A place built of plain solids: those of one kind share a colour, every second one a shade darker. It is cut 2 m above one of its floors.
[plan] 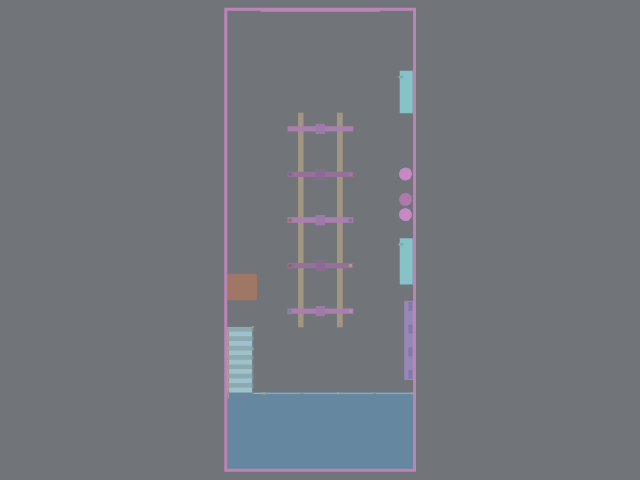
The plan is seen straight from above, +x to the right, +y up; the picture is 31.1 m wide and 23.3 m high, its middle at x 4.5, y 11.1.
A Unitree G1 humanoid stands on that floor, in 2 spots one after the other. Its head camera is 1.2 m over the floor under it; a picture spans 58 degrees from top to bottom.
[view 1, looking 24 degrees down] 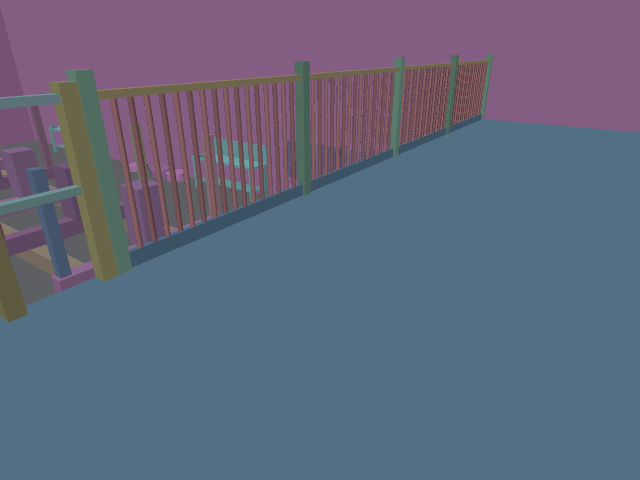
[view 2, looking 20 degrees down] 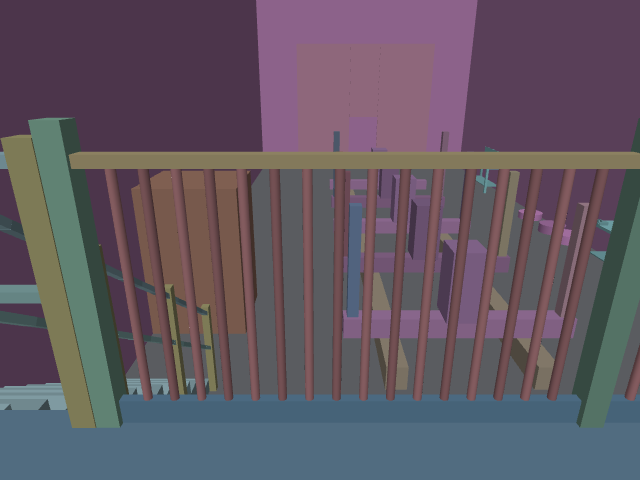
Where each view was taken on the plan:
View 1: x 0.64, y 1.40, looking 35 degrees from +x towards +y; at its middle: gal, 2.95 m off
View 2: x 2.60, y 2.34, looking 90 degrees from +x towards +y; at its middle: ground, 10.74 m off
